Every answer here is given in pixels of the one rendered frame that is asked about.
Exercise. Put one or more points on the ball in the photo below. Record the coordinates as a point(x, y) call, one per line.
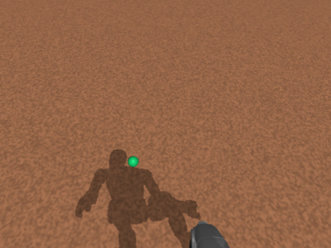
point(133, 161)

